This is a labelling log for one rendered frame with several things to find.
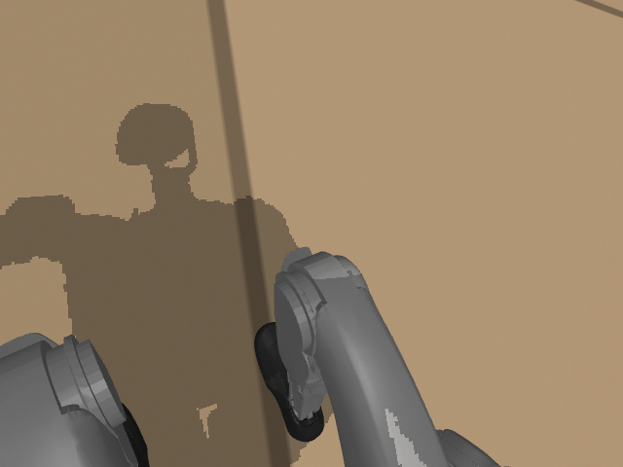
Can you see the right robot hand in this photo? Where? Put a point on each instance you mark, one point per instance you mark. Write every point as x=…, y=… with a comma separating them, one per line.
x=462, y=453

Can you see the right robot foot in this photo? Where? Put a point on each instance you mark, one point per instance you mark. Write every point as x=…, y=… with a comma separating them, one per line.
x=275, y=377

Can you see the left robot foot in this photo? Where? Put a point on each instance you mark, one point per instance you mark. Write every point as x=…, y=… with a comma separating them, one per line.
x=136, y=440

